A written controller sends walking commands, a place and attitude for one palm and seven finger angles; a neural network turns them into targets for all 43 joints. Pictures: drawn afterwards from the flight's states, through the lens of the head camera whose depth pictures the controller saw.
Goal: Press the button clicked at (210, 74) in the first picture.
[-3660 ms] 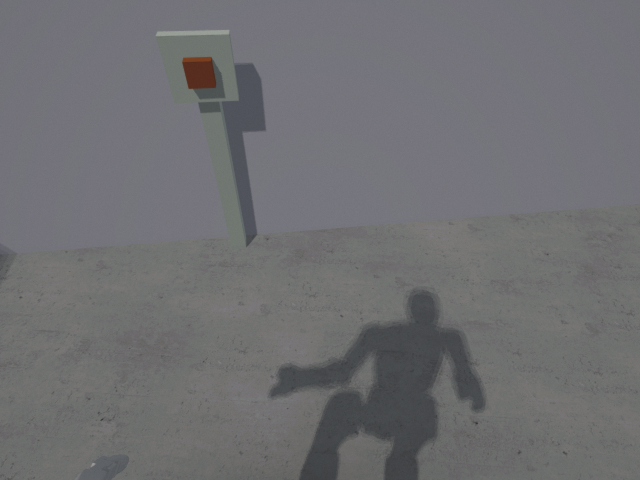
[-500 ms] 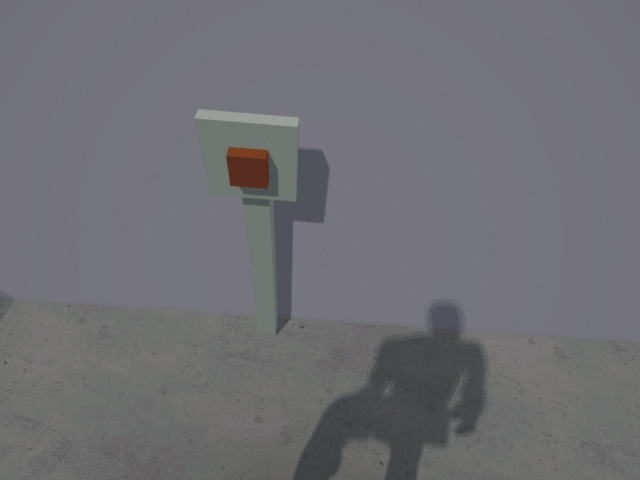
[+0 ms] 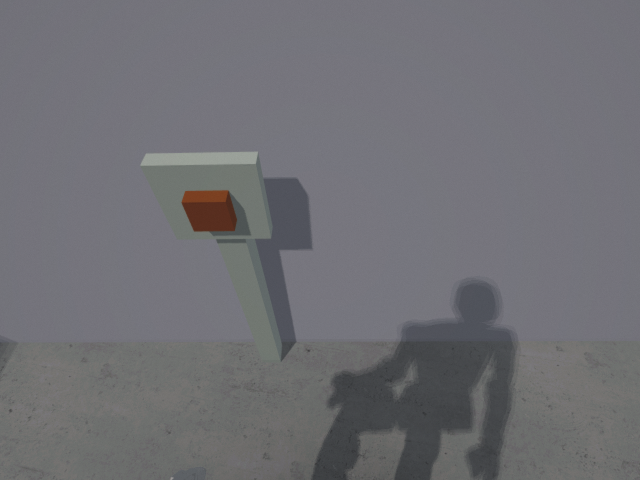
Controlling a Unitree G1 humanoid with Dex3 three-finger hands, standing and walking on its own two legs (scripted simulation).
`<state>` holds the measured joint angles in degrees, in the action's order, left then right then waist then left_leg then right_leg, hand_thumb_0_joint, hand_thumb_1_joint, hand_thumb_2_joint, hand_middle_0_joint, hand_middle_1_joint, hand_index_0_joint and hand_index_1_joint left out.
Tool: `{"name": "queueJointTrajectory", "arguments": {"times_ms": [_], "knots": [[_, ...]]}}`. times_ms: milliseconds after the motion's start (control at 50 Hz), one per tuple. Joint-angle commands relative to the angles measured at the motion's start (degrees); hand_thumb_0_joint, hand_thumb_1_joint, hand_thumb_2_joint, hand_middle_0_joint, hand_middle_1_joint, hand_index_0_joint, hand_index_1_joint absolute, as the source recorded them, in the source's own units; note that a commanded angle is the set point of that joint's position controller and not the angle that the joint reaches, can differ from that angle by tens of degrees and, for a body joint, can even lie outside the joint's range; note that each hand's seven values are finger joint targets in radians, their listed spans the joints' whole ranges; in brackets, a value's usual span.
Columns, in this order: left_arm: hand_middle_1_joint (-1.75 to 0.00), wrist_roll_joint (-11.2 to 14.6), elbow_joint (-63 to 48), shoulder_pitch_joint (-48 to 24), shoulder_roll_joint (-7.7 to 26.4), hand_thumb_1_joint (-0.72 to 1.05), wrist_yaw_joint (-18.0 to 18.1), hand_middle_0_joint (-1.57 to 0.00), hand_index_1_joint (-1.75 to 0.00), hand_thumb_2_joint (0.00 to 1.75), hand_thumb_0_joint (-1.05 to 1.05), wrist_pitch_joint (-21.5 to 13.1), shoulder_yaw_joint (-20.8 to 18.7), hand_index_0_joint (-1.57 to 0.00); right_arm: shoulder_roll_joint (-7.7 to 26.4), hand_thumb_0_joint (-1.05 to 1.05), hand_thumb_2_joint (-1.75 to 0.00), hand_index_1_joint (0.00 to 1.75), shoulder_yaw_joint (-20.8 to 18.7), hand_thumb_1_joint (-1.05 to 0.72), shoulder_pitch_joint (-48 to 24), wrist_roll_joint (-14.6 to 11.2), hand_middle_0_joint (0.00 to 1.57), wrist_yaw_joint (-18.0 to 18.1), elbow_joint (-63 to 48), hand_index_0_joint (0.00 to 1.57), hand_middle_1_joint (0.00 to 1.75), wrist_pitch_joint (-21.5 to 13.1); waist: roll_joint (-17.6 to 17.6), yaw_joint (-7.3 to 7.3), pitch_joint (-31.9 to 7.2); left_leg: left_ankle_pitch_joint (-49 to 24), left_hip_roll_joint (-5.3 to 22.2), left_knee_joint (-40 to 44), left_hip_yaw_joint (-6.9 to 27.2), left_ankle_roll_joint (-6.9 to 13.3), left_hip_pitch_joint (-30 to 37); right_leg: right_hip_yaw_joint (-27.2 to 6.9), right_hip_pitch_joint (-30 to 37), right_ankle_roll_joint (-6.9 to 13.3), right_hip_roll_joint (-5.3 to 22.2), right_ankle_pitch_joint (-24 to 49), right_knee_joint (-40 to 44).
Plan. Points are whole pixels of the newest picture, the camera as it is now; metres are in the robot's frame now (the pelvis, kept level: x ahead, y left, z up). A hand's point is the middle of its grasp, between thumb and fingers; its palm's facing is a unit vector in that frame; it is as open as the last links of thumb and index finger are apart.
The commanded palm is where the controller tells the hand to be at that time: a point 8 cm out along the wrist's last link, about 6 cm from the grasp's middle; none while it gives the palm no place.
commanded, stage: come to a stop and stand still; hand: left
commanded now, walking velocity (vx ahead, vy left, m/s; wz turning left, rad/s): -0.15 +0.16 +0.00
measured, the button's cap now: (211, 210) +0.52 +0.20 +0.00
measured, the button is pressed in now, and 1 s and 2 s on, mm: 0 0 0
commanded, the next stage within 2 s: look again from close up in 1.28 s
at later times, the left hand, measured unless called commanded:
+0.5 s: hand out of the picture -0.06 +0.27 -0.17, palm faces +0.06 -0.98 -0.17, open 7.4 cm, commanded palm none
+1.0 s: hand out of the picture -0.01 +0.18 -0.16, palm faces +0.01 -0.97 -0.24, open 7.2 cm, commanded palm none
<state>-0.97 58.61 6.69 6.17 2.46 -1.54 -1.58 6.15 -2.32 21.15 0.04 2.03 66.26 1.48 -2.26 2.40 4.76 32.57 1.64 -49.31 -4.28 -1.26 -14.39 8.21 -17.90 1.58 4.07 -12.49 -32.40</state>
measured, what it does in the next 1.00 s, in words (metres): steps on the spot: left foot, then right foot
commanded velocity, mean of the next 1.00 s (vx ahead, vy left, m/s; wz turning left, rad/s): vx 0.03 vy -0.06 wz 0.00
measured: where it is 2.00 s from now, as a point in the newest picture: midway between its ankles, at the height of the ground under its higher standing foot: outside the picture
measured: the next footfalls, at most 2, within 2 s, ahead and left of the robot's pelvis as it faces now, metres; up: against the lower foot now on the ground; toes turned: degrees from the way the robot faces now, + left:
left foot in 0.26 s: +0.01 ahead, +0.16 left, +0.00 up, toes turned +3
right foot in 0.80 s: -0.04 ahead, -0.09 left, +0.00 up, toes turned -4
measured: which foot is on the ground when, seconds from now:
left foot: up 0.00-0.24, down 0.26-1.00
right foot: down 0.00-0.26, up 0.28-0.78, down 0.80-1.00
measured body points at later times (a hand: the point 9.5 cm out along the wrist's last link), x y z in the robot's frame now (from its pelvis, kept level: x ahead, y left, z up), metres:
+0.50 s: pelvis -0.04 +0.08 +0.02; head -0.04 +0.11 +0.47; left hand -0.06 +0.32 -0.16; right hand -0.02 -0.16 -0.12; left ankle -0.03 +0.16 -0.73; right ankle -0.07 -0.08 -0.66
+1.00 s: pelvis -0.05 +0.00 +0.01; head -0.06 -0.01 +0.46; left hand -0.01 +0.23 -0.14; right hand -0.11 -0.20 -0.16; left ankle -0.03 +0.16 -0.73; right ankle -0.08 -0.09 -0.73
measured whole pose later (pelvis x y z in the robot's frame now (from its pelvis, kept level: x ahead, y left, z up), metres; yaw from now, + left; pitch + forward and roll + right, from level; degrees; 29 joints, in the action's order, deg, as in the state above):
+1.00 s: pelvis -0.05 +0.00 +0.01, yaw -1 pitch -2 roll +0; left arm -0.3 63.6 13.5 8.4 2.7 0.1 -1.2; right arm 7.1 -1.3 20.4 1.1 1.8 67.3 1.2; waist -2.5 2.2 0.0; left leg 11.7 4.8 -25.5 -2.5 -3.1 -11.6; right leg 3.6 -7.2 1.9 -0.8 -16.5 -25.6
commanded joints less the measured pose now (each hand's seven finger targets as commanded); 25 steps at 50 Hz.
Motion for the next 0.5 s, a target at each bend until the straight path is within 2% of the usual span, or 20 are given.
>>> {"name": "queueJointTrajectory", "arguments": {"times_ms": [0, 20, 40, 120, 160, 180, 200, 220, 240, 260, 300, 320, 340, 360, 420, 480], "knots": [[-0.3, -0.5, -1.0, 6.8, 12.0, 0.9, 1.2, -0.2, -0.3, 0.9, 0.0, 1.0, -3.3, -0.2, 3.3, 0.0, -0.9, 0.3, -1.5, -0.9, 1.7, 0.1, 0.2, -0.2, -3.3, 0.2, 0.3, 0.8, 8.4, -2.99, -7.0, -2.3, 1.0, -10.2, 3.9, -1.1, -7.3, -12.7, 7.7, 9.9, 17.3, 41.8, 10.6], [-0.3, -0.7, -1.6, 6.0, 11.7, 0.9, 1.3, -0.2, -0.3, 0.9, 0.0, 1.2, -3.8, -0.2, 2.9, 0.0, -0.9, 0.3, -1.9, -0.9, 1.6, 0.3, 0.2, -0.4, -3.8, 0.2, 0.3, 1.1, 8.0, -2.75, -6.9, -3.8, 1.0, -9.6, 3.5, -1.4, -7.1, -11.3, 6.6, 9.3, 16.6, 37.9, 11.3], [-0.3, -0.7, -2.5, 5.4, 12.0, 0.9, 1.2, -0.2, -0.3, 0.9, 0.0, 1.4, -3.9, -0.2, 3.0, 0.0, -0.9, 0.3, -1.9, -0.9, 1.1, 0.5, 0.2, -0.7, -4.5, 0.2, 0.3, 1.4, 9.3, -2.73, -6.7, -5.3, 0.9, -9.2, 3.1, -1.6, -6.7, -10.9, 4.6, 8.8, 16.0, 33.9, 12.0], [-0.3, -1.4, -4.0, 3.1, 13.1, 0.9, 0.7, -0.2, -0.3, 0.9, 0.0, 2.1, -4.2, -0.2, 3.8, 0.0, -0.9, 0.3, -2.1, -0.9, -0.4, 0.5, 0.2, -1.3, -6.9, 0.2, 0.3, 1.1, 13.7, -2.52, -6.9, -6.6, 1.0, -1.2, 2.1, -1.4, -3.6, -11.6, 1.0, 7.6, 14.6, 13.5, 14.4], [-0.3, -1.4, -4.5, 2.0, 13.3, 0.9, 0.3, -0.2, -0.3, 0.9, 0.0, 2.6, -4.2, -0.2, 4.4, 0.0, -0.9, 0.3, -1.9, -0.9, 0.7, 0.6, 0.2, -1.4, -7.3, 0.2, 0.3, 0.3, 13.9, -1.52, -6.7, -10.0, 0.4, 7.1, 0.5, -0.9, 0.2, -11.6, -1.6, 5.8, 12.5, 0.7, 14.3], [-0.3, -1.1, -4.6, 1.4, 13.0, 0.9, 0.2, -0.2, -0.3, 0.9, 0.0, 2.9, -4.0, -0.2, 4.3, 0.0, -0.9, 0.3, -1.6, -0.9, 2.6, 0.6, 0.2, -1.3, -6.8, 0.2, 0.3, -0.1, 13.6, -0.39, -6.4, -14.2, 0.2, 14.2, -0.1, -0.7, 4.8, -10.8, -4.6, 4.1, 10.9, -6.3, 13.2], [-0.3, -0.6, -4.6, 1.4, 11.5, 0.9, 0.0, -0.2, -0.3, 0.9, 0.0, 3.3, -3.5, -0.2, 5.4, 0.0, -0.9, 0.3, -1.5, -0.9, 4.6, 0.6, 0.2, -1.3, -6.2, 0.2, 0.3, -0.8, 9.2, 0.64, -6.4, -17.0, 0.8, 22.5, 1.2, -0.5, 9.6, -9.3, -8.5, 1.6, 8.1, -12.7, 8.9], [-0.3, 0.0, -4.5, 3.4, 7.8, 0.9, -0.4, -0.2, -0.3, 0.9, 0.0, 3.6, -2.5, -0.2, 9.1, 0.0, -0.9, 0.3, -2.0, -0.9, 4.3, 1.0, 0.2, -1.1, -6.4, 0.2, 0.3, -1.5, -5.7, 0.49, -4.8, -7.2, 7.7, 32.2, 12.8, 0.7, 6.5, -6.2, -11.4, -1.3, 2.6, -16.7, -1.0], [-0.3, 0.5, -4.9, 3.9, 5.1, 0.9, -0.4, -0.2, -0.3, 0.9, 0.0, 4.0, -2.0, -0.2, 13.2, 0.0, -0.9, 0.3, -2.4, -0.9, 1.0, 1.7, 0.2, -0.7, -8.6, 0.2, 0.3, -1.8, -18.8, 0.25, 0.6, 2.9, 17.5, 43.5, 26.5, 3.5, -5.5, -4.3, -11.1, -3.6, -2.9, -17.9, -9.5], [-0.3, 0.1, -4.6, 3.7, 7.1, 0.9, -0.7, -0.2, -0.3, 0.9, 0.0, 3.9, -2.5, -0.2, 13.9, 0.0, -0.9, 0.3, -1.9, -0.9, -4.5, 2.1, 0.2, -0.5, -10.6, 0.2, 0.3, -1.6, -12.8, -1.3, 4.0, 8.4, 19.7, 46.4, 27.9, 6.9, -13.7, -9.7, -7.0, -2.6, -1.1, -13.3, -13.7], [-0.3, -0.7, -1.6, 6.4, 7.8, 0.9, -1.6, -0.2, -0.3, 0.9, 0.0, 4.4, -3.1, -0.2, 12.2, 0.0, -0.9, 0.3, -1.4, -0.9, -9.1, 2.2, 0.2, 0.2, -11.0, 0.2, 0.3, -2.0, -9.1, -3.24, 4.0, 3.9, 15.2, 45.0, 22.1, 4.6, -10.9, -11.2, -7.8, -2.7, -2.0, -7.5, -21.3], [-0.3, -0.7, -0.8, 8.6, 8.0, 0.9, -2.0, -0.2, -0.3, 0.9, 0.0, 4.1, -3.0, -0.2, 11.4, 0.0, -0.9, 0.3, -1.0, -0.9, -8.8, 1.9, 0.2, 0.5, -10.9, 0.2, 0.3, -2.3, -5.6, -3.6, 2.8, 0.2, 14.7, 43.6, 19.9, 4.8, -7.7, -11.5, -9.1, -2.8, -2.2, -5.9, -23.0], [-0.3, -0.6, 0.3, 10.3, 7.9, 0.9, -2.2, -0.2, -0.3, 0.9, 0.0, 3.9, -2.9, -0.2, 11.4, 0.0, -0.9, 0.3, -1.0, -0.9, -8.4, 1.7, 0.2, 0.7, -10.8, 0.2, 0.3, -2.5, -4.0, -3.68, 2.2, -3.9, 14.0, 42.7, 17.4, 5.0, -3.8, -11.4, -11.0, -3.2, -2.3, -4.7, -24.2], [-0.3, -0.7, 0.8, 10.9, 8.3, 0.9, -2.3, -0.2, -0.3, 0.9, 0.0, 3.7, -2.9, -0.2, 11.4, 0.0, -0.9, 0.3, -1.1, -0.9, -6.8, 1.5, 0.2, 0.9, -10.4, 0.2, 0.3, -2.7, -2.8, -2.98, 1.4, -7.6, 13.5, 42.0, 15.7, 5.2, 0.0, -11.2, -12.4, -3.6, -2.4, -3.6, -25.1], [-0.3, -0.8, 1.0, 11.7, 8.8, 0.9, -2.3, -0.2, -0.3, 0.9, 0.0, 3.7, -3.0, -0.2, 10.7, 0.0, -0.9, 0.3, -1.4, -0.9, -2.7, 1.1, 0.2, 1.4, -8.6, 0.2, 0.3, -2.8, -2.6, -1.69, 0.2, -16.4, 13.9, 40.3, 13.2, 5.8, 6.8, -11.4, -14.8, -4.4, -2.1, -2.6, -25.5], [-0.3, -0.7, 0.6, 11.2, 8.4, 0.9, -2.1, -0.2, -0.3, 0.9, 0.0, 4.0, -2.8, -0.2, 10.6, 0.0, -0.9, 0.3, -1.4, -0.9, 1.0, 1.3, 0.2, 1.8, -6.9, 0.2, 0.3, -3.0, -4.8, -0.44, -1.9, -28.1, 15.5, 38.0, 13.9, 7.2, 11.4, -11.2, -14.1, -4.9, -1.6, -5.3, -22.4]]}}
